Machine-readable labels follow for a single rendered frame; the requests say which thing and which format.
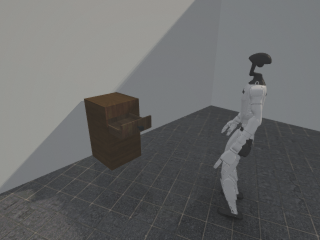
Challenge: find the handle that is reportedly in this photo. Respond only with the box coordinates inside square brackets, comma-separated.
[137, 125, 144, 131]

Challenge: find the robot thigh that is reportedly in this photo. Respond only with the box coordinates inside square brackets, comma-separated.
[224, 129, 239, 170]
[221, 140, 251, 185]

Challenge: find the robot left forearm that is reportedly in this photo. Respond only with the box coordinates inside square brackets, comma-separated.
[229, 117, 259, 154]

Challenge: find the robot right forearm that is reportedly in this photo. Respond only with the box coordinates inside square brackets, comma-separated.
[233, 113, 241, 124]

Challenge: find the drawer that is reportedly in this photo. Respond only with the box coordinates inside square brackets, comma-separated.
[108, 113, 152, 140]

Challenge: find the robot left hand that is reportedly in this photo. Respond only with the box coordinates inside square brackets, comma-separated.
[214, 149, 236, 174]

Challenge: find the cabinet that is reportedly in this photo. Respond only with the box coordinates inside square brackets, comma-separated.
[84, 92, 141, 170]

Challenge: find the robot left thigh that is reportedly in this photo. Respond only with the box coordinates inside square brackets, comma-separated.
[221, 140, 251, 185]

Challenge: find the robot right hand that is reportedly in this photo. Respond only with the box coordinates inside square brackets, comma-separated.
[221, 120, 238, 136]

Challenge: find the robot right thigh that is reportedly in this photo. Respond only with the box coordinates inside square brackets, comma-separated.
[224, 129, 239, 170]

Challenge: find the robot left upper arm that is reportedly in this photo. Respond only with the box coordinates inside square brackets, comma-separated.
[247, 85, 264, 127]

